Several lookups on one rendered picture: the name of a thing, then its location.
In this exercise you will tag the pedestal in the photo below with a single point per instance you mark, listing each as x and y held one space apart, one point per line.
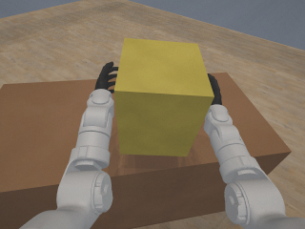
39 126

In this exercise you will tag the robot right forearm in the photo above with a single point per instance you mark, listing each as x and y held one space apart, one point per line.
231 152

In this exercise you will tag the robot right hand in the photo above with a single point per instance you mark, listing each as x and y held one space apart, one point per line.
216 90

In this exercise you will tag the robot left hand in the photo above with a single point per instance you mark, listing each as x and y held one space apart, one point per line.
104 77

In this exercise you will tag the carton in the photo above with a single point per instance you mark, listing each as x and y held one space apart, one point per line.
162 94

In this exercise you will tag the left robot upper arm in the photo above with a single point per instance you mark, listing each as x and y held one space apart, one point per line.
82 197

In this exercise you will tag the robot left forearm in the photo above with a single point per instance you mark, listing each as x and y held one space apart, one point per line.
91 152

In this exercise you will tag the right robot upper arm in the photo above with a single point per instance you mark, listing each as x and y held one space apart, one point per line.
257 204

